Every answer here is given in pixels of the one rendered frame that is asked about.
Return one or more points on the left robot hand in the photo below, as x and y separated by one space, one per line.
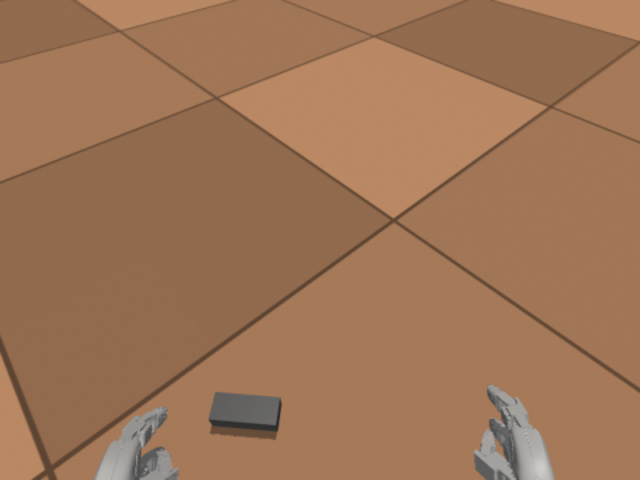
122 459

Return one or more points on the right robot hand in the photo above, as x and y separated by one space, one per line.
523 446

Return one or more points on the carton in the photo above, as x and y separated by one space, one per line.
245 411

